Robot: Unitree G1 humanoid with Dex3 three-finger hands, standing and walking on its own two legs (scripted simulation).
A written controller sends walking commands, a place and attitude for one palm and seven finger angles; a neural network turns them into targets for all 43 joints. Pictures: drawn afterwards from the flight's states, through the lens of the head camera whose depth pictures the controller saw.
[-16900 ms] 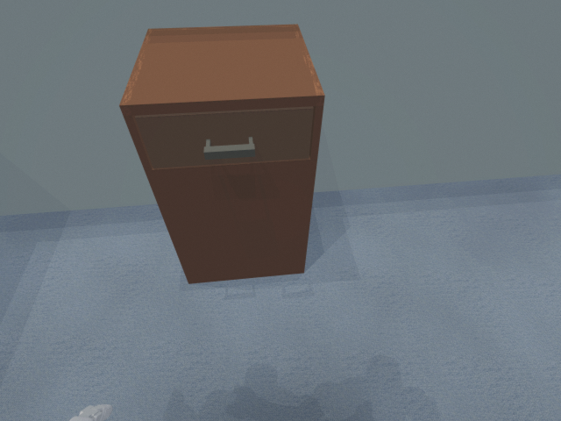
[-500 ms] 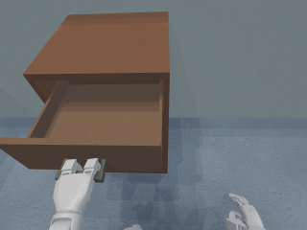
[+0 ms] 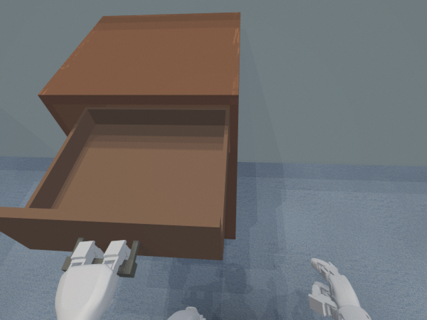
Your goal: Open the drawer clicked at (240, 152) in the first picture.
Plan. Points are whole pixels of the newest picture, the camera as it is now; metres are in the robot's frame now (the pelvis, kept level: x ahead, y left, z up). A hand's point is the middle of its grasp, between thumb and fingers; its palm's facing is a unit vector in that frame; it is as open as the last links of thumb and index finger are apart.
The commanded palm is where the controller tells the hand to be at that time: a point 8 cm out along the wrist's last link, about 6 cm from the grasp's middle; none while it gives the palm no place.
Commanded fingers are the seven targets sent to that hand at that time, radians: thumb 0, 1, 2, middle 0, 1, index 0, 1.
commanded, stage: pull the drawer open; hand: left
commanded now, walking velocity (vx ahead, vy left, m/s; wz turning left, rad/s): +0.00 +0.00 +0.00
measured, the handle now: (104, 255) +0.23 +0.23 +0.00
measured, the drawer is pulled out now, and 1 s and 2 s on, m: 0.30 0.30 0.29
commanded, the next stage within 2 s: open the thumb to release the handle in 0.14 s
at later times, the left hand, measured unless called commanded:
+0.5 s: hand (103, 290) +0.18 +0.22 -0.01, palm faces -0.01 -0.10 -0.99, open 7.3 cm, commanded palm +0.15 +0.22 +0.04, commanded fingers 0.00 -0.08 0.48 -0.33 -1.25 -0.33 -1.25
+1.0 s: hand (103, 289) +0.18 +0.22 -0.01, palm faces +0.00 -0.11 -0.99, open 13.8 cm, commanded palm +0.16 +0.22 +0.04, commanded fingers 0.00 -0.50 0.30 -0.30 -1.20 -0.30 -1.20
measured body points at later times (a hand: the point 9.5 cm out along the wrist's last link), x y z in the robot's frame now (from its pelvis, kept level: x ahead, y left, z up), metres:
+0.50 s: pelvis +0.00 +0.00 -0.01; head +0.05 -0.04 +0.44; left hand +0.17 +0.22 +0.04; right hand +0.20 -0.23 -0.12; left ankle +0.02 +0.11 -0.67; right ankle -0.02 -0.07 -0.67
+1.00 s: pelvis -0.01 +0.00 +0.00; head +0.03 -0.02 +0.44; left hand +0.17 +0.22 +0.04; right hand +0.20 -0.22 -0.10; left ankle +0.02 +0.11 -0.67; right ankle -0.02 -0.07 -0.67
